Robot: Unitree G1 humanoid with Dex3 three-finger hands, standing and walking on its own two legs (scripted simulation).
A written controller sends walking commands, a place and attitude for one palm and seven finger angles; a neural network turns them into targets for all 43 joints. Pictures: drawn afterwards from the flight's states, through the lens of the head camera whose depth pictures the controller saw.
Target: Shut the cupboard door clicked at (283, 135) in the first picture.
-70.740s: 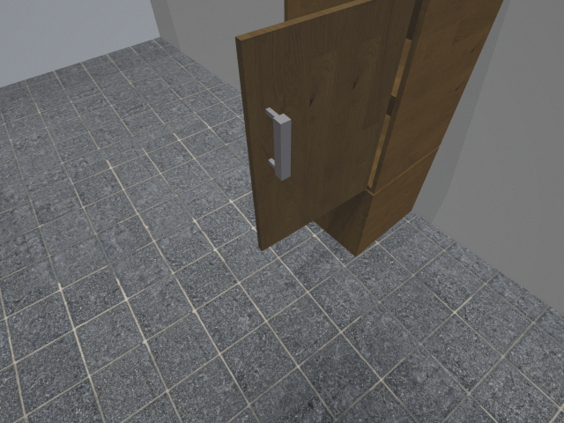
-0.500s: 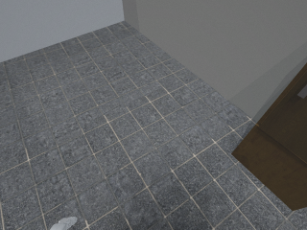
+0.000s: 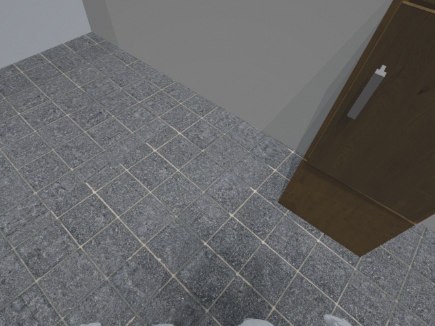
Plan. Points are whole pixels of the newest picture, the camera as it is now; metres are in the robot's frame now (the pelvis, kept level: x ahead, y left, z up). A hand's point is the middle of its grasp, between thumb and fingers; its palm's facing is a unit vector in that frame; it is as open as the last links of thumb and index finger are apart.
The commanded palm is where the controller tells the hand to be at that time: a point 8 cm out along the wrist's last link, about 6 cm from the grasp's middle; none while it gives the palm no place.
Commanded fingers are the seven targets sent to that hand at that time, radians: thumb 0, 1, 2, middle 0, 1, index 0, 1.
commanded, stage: turn to face it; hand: left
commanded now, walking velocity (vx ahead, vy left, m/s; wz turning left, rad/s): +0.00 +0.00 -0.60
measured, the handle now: (367, 92) +0.70 -0.35 +0.04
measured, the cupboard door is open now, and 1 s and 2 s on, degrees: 2 2 2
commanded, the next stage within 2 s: take the last steps up to it in 0.82 s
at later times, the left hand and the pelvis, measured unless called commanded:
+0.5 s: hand (154, 313) +0.16 +0.13 -0.15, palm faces -0.29 -0.93 -0.25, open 7.4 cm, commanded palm none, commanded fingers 0.00 0.90 0.90 -0.20 -0.30 -0.20 -0.30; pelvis +0.01 -0.03 +0.00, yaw -17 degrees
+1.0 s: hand (166, 288) +0.21 +0.12 -0.16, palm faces -0.46 -0.86 -0.22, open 7.4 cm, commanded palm none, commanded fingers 0.00 0.90 0.90 -0.20 -0.30 -0.20 -0.30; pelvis +0.03 -0.02 +0.01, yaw -29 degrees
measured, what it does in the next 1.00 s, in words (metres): steps on the spot, turning right: right foot, then left foot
